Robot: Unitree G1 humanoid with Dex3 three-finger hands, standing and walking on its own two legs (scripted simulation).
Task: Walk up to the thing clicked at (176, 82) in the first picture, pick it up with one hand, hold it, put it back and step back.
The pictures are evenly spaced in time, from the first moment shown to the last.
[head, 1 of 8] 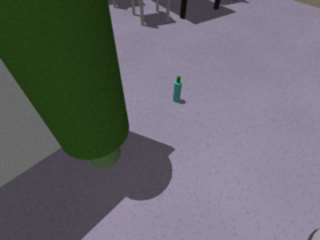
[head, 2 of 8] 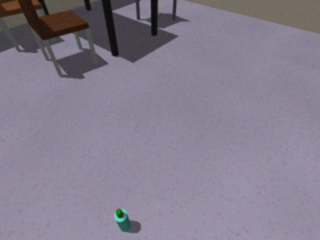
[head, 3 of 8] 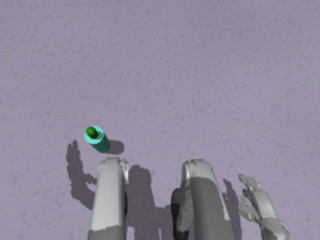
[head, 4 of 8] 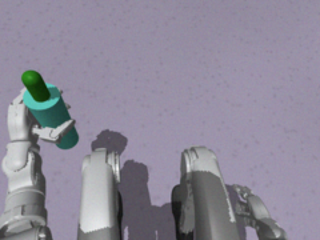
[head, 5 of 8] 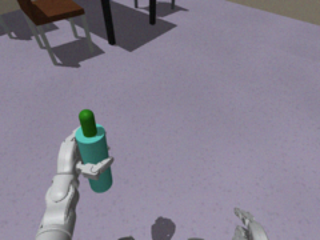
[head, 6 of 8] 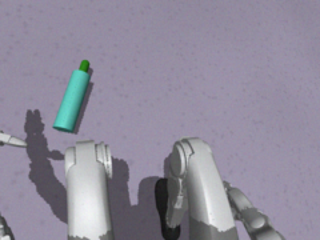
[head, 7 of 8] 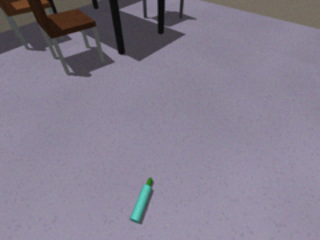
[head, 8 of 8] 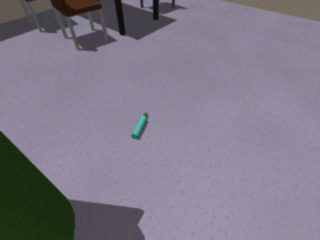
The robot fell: no
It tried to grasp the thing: yes
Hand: left
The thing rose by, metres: 0.65
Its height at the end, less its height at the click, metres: -0.11
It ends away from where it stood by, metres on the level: 0.15
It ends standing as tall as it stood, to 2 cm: no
